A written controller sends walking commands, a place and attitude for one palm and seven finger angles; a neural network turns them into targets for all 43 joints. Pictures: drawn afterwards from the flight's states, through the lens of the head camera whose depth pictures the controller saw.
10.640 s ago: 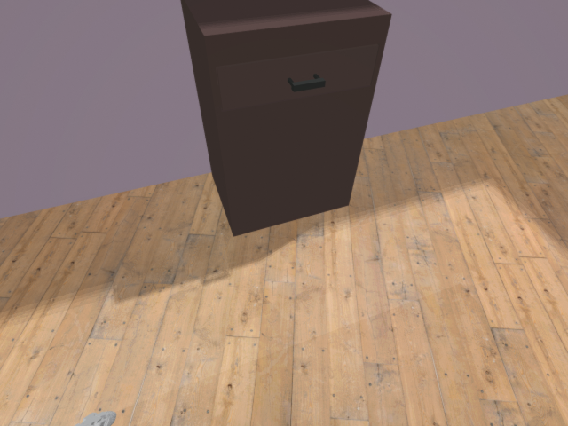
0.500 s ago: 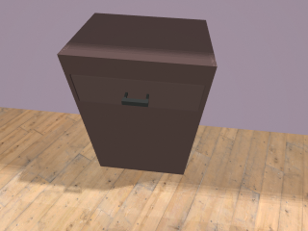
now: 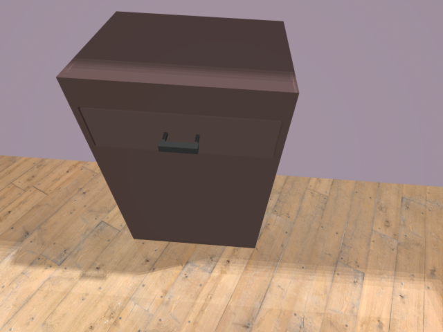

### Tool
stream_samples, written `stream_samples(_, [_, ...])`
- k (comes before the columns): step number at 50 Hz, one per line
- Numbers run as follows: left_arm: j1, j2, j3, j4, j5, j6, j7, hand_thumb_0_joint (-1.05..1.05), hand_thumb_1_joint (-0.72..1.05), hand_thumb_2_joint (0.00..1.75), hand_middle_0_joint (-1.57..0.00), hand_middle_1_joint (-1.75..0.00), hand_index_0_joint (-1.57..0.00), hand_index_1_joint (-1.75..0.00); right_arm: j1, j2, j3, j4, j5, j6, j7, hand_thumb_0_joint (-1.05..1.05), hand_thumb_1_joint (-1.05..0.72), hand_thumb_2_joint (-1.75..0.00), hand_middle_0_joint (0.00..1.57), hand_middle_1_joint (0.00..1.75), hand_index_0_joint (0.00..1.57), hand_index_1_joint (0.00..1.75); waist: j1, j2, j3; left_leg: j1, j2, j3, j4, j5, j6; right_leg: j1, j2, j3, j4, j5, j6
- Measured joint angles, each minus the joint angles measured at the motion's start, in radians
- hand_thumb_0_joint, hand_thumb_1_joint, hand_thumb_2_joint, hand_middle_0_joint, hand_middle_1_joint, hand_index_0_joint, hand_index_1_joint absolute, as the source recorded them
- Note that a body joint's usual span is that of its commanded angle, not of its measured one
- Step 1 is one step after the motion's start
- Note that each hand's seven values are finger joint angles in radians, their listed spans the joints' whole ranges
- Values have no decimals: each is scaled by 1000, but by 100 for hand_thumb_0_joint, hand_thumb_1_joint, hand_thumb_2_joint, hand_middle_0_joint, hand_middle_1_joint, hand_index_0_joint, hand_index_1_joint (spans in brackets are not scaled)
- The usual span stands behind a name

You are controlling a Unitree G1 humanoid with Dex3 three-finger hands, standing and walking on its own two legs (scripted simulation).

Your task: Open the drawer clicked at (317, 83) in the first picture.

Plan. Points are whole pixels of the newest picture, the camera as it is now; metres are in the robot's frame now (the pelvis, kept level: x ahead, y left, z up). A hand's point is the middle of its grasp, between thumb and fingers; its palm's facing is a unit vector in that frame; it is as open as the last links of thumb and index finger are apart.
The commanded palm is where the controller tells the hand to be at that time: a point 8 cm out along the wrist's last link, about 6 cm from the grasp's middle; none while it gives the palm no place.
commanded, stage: shuffle to correct the standing spot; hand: left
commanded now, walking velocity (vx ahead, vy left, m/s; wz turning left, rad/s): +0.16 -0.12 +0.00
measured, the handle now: (180, 142) +0.60 +0.15 -0.05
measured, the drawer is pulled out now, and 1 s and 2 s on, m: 0.00 0.00 0.00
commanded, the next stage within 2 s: come to a stop and stand still in 0.14 s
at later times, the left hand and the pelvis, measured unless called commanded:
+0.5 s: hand out of the picture +0.02 +0.14 -0.19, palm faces +0.09 -0.99 -0.13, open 7.4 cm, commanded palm none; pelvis +0.07 -0.01 +0.00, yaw +0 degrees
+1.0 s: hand out of the picture +0.03 +0.10 -0.16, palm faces +0.13 -0.98 -0.18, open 7.4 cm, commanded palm none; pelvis +0.06 -0.06 +0.01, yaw +3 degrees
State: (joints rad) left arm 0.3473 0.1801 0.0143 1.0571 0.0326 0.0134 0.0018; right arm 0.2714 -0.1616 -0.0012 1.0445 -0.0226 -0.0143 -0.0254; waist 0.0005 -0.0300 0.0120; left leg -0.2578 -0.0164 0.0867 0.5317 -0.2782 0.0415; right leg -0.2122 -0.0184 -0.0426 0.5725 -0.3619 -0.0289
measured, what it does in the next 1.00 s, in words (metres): steps on the spot: left foot, then right foot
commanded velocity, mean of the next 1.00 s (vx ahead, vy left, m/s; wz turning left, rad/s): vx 0.01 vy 0.02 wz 0.00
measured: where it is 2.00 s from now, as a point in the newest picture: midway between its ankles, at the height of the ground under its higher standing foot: outside the picture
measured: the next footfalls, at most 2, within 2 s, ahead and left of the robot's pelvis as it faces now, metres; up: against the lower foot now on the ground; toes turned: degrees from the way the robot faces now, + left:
left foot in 0.36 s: +0.17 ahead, +0.07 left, +0.00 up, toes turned +8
right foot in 0.74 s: +0.08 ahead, -0.14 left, +0.00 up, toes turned -1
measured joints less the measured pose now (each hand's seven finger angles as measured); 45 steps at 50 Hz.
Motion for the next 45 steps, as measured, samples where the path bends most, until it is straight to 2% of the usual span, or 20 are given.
stream_samples(3, [18,-15,4,-1,-2,-13,-2,0,91,90,-20,-30,-19,-30,31,-5,-5,16,4,4,-1,0,-91,-90,20,30,20,30,-2,31,-7,-20,32,-24,57,-50,-10,23,32,-26,-25,2,-9])
stream_samples(6, [43,-20,9,-5,-3,-39,9,0,90,89,-20,-30,-19,-30,43,3,-9,35,3,19,5,1,-91,-90,20,30,20,30,10,15,-12,-101,39,-26,274,-186,-8,50,40,-45,-54,-13,-30])
stream_samples(8, [60,-29,8,1,-3,-51,16,0,90,89,-20,-30,-19,-30,31,4,-13,39,3,21,9,1,-91,-90,20,30,20,30,19,5,-3,-159,43,-20,403,-200,-12,78,43,-49,-89,-3,-36])
stream_samples(10, [78,-40,3,13,-2,-56,20,0,90,89,-20,-30,-19,-30,9,5,-17,32,3,19,13,1,-91,-90,20,30,20,30,21,1,6,-199,51,-6,440,-182,-18,106,47,-53,-124,4,-38])
stream_samples(12, [94,-51,-1,28,-2,-57,22,0,90,89,-20,-30,-20,-30,-20,7,-19,19,5,17,17,1,-91,-90,20,30,20,30,23,0,14,-223,58,10,411,-148,-21,128,53,-56,-149,7,-36])
stream_samples(15, [115,-61,-4,50,-2,-53,23,0,90,89,-20,-30,-20,-30,-68,14,-20,-3,8,8,16,1,-92,-90,20,30,20,30,29,-5,29,-216,60,28,290,-96,-21,154,61,-57,-156,-8,-30])
stream_samples(17, [127,-67,-6,63,-8,-47,25,0,90,89,-20,-30,-20,-30,-96,19,-11,-16,10,-8,10,1,-92,-90,20,30,20,30,32,-6,39,-167,50,32,150,8,-19,163,65,-54,-122,-38,-23])
stream_samples(18, [137,-72,-8,68,-12,-44,27,0,90,89,-20,-30,-20,-30,-103,20,-6,-23,11,-19,5,1,-92,-90,20,30,20,30,33,1,39,-133,54,30,87,116,-8,157,72,-51,-79,-62,-18])
stream_samples(21, [120,-69,-6,79,-22,-19,36,0,90,89,-20,-30,-20,-30,-124,42,8,-33,19,-31,-12,0,-91,-90,20,30,20,30,42,-24,39,-102,43,60,110,40,34,63,46,-16,175,-166,12])
stream_samples(23, [89,-68,-1,67,-17,0,41,0,90,89,-20,-30,-20,-30,-129,50,16,-39,21,-27,-19,0,-91,-90,20,30,20,30,44,-20,36,-77,42,73,84,21,41,-11,32,0,305,-197,25])
stream_samples(25, [43,-64,5,41,-12,11,41,0,90,89,-20,-30,-20,-30,-134,53,8,-48,24,-24,-28,0,-92,-90,20,30,20,30,40,-7,38,-64,40,71,42,50,33,-78,9,5,366,-175,37])
stream_samples(29, [-42,-47,24,-29,-6,20,37,0,91,89,-20,-30,-19,-30,-148,34,-10,-67,16,-9,-22,-2,-94,-90,20,30,20,30,31,11,40,-70,41,59,-20,107,32,-176,-30,21,393,-92,50])
stream_samples(33, [-87,-30,35,-71,-2,20,35,0,91,90,-20,-30,-19,-30,-132,13,-25,-71,3,13,-4,-2,-93,-90,20,30,20,30,14,30,22,-92,50,37,-42,140,18,-173,-46,11,314,-59,49])
stream_samples(37, [-74,-18,34,-85,-2,-3,27,0,91,90,-20,-30,-19,-30,-82,0,-36,-57,-5,31,10,-1,-92,-90,20,30,20,30,4,33,-12,-123,48,24,-11,126,-5,-44,-40,-10,46,-37,38])
stream_samples(40, [-43,-31,23,-72,3,-5,25,0,91,90,-20,-30,-19,-30,-34,-14,-43,-38,-1,62,18,0,-92,-90,20,30,20,30,11,44,-34,-165,38,-10,116,-53,-33,-26,-32,-17,2,31,32])
stream_samples(43, [0,-46,15,-54,-2,-8,20,0,91,89,-20,-30,-19,-30,17,-26,-44,-16,-5,69,30,0,-91,-90,20,30,20,30,15,46,-53,-194,29,-34,276,-51,-43,16,-28,-24,-77,60,25])
stream_samples(45, [19,-51,12,-44,-5,-13,18,0,91,89,-20,-30,-19,-30,42,-29,-43,-9,-3,62,35,0,-91,-90,20,30,20,30,13,40,-50,-196,31,-35,330,-31,-51,38,-28,-25,-123,83,24])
